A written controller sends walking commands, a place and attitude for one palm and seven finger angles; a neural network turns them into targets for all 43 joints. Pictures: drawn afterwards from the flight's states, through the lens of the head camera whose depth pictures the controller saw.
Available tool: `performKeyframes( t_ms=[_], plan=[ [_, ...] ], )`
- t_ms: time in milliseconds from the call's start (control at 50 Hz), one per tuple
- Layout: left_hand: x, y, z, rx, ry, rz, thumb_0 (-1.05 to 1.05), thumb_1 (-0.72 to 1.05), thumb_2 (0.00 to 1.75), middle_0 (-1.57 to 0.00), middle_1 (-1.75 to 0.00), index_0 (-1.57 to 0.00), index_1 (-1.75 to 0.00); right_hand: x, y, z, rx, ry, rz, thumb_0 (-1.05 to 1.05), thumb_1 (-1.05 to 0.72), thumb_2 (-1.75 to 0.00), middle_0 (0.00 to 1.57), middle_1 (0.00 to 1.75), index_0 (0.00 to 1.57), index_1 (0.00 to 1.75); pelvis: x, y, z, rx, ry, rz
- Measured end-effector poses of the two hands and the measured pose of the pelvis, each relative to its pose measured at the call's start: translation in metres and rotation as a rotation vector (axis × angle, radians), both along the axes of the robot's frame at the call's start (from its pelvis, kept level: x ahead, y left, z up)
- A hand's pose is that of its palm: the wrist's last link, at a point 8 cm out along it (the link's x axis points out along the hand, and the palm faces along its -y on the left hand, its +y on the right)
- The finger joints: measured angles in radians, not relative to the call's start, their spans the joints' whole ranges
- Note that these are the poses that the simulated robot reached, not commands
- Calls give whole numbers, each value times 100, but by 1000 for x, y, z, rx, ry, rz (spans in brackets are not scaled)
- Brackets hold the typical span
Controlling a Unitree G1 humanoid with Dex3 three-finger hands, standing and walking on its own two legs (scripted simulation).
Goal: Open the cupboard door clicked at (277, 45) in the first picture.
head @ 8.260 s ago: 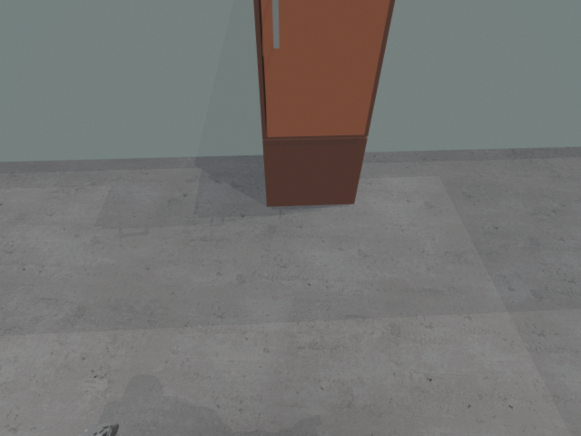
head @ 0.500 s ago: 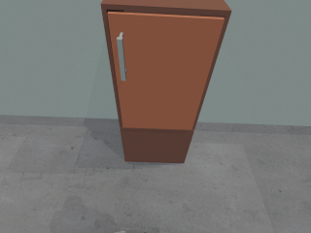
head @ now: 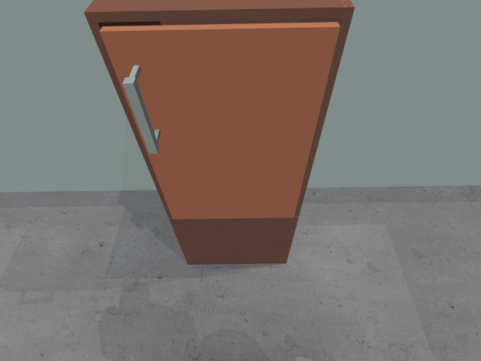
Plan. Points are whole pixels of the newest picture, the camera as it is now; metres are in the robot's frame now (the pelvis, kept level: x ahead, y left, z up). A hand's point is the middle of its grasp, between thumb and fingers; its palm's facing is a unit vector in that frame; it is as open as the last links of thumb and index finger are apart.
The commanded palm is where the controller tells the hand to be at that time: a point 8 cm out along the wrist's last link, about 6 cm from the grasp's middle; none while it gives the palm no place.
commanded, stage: come to a stop and stand still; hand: left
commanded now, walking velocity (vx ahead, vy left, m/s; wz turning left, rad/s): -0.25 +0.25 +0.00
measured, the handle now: (145, 112) +0.53 +0.20 +0.11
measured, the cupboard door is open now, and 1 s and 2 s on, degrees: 0 0 0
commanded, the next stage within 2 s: look again from close up in 0.92 s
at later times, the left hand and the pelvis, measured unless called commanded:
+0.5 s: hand out of the picture -0.01 +0.25 -0.16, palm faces +0.06 -0.98 -0.19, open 7.4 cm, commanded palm none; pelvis -0.03 +0.05 +0.02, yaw +0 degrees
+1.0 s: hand out of the picture +0.00 +0.20 -0.17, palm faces +0.02 -0.98 -0.20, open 7.3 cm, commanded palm none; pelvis -0.03 +0.03 +0.00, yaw +0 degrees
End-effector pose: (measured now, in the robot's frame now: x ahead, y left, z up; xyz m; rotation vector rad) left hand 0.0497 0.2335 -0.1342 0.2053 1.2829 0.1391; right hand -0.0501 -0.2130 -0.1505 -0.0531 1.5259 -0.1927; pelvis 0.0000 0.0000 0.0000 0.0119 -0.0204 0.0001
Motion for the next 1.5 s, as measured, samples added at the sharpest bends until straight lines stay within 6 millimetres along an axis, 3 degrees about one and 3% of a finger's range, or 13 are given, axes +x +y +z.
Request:
performKeyframes(
  t_ms=[140, 240, 300, 360, 480, 580, 700, 820, 980, 1140, 1280, 1500],
  plan=[
    [11, -1, 11, 25, -63, 33, 0, 92, 90, -20, -30, -20, -30, 51, -18, -2, -22, -79, 65, 0, -91, -89, 20, 30, 20, 30, -12, 2, 3, 14, 1, 20],
    [-2, 20, 9, 27, -78, 39, 0, 91, 90, -20, -30, -20, -30, 90, -17, 10, -62, -232, 113, 0, -91, -89, 20, 30, 20, 30, -27, 16, 2, 11, 5, 16],
    [-13, 39, -1, 15, -82, 42, 0, 91, 90, -20, -30, -20, -30, 99, -8, 19, -96, -319, 133, 0, -91, -89, 20, 30, 20, 30, -34, 29, -3, -2, 5, 6],
    [-25, 55, -10, -4, -63, 58, 0, 91, 90, -20, -30, -20, -30, 89, 6, 26, -122, -349, 141, 0, -91, -89, 20, 30, 20, 30, -39, 41, -5, -17, -1, 4],
    [-61, 65, 0, -35, 20, 81, 0, 91, 90, -20, -30, -19, -30, 56, 33, 39, -103, -260, 130, 0, -91, -89, 20, 30, 20, 30, -34, 49, 15, -25, 15, 4],
    [-87, 57, 2, -43, 135, 71, 0, 91, 90, -20, -30, -19, -30, 31, 36, 36, -92, -190, 86, 0, -92, -89, 21, 30, 21, 30, -30, 48, 18, -16, 29, -5],
    [-85, 34, -2, -27, 146, 14, 0, 91, 90, -20, -30, -19, -30, 1, 24, 17, -59, -103, 45, 0, -91, -89, 21, 30, 21, 30, -32, 34, 7, 14, 45, -27],
    [-70, 12, -4, -27, 72, 13, 1, 92, 90, -20, -30, -20, -30, 2, 11, 11, -64, -118, 42, 0, -91, -89, 20, 30, 20, 30, -29, 24, 3, -25, 30, 0],
    [-57, 17, -1, -25, -30, 28, 1, 93, 90, -20, -30, -20, -30, 35, 10, 16, -78, -236, 66, 0, -91, -89, 20, 30, 20, 30, -33, 24, 4, -23, -10, -5],
    [-68, 27, 2, -31, -64, 23, 0, 92, 90, -20, -30, -20, -30, 46, 14, 26, -85, -315, 100, 0, -91, -89, 20, 30, 20, 30, -48, 33, 8, -25, -29, -6],
    [-96, 40, 2, -33, -31, 30, 0, 91, 90, -20, -30, -20, -30, 26, 24, 29, -82, -296, 112, 0, -91, -89, 20, 30, 20, 30, -63, 44, 11, -28, -37, -6],
    [-151, 56, -1, -39, 77, 47, 0, 91, 90, -20, -30, -19, -30, -35, 48, 25, -65, -180, 80, 0, -90, -89, 20, 30, 20, 30, -84, 64, 13, -28, -37, -6]
  ],
)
